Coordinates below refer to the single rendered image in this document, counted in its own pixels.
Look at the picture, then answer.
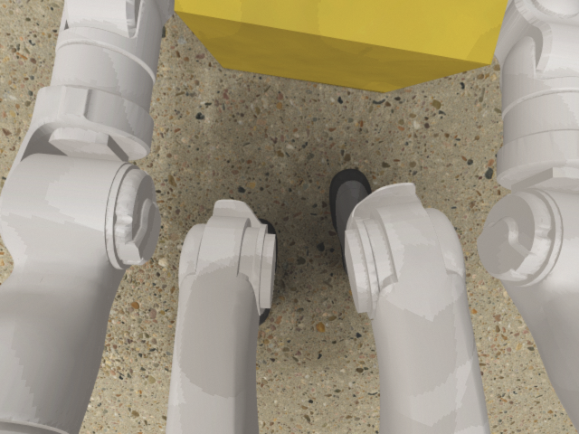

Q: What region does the robot left forearm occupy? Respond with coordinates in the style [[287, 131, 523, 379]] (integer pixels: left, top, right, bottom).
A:
[[0, 0, 175, 248]]

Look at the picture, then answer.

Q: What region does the carton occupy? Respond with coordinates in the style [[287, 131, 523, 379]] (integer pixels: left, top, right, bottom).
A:
[[174, 0, 508, 93]]

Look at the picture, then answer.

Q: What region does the robot left upper arm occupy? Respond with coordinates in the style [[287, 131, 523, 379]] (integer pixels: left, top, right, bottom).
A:
[[0, 154, 161, 434]]

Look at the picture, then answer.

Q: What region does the robot right upper arm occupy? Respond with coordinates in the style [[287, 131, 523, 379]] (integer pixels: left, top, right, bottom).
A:
[[477, 188, 579, 434]]

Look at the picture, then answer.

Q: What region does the robot right forearm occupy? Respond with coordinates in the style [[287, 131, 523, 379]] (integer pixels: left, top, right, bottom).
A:
[[494, 0, 579, 194]]

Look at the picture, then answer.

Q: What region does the robot right foot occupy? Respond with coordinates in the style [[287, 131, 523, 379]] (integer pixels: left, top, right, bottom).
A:
[[329, 169, 372, 275]]

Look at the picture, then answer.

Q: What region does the robot left shin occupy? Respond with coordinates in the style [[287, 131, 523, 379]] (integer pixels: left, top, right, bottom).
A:
[[178, 200, 265, 313]]

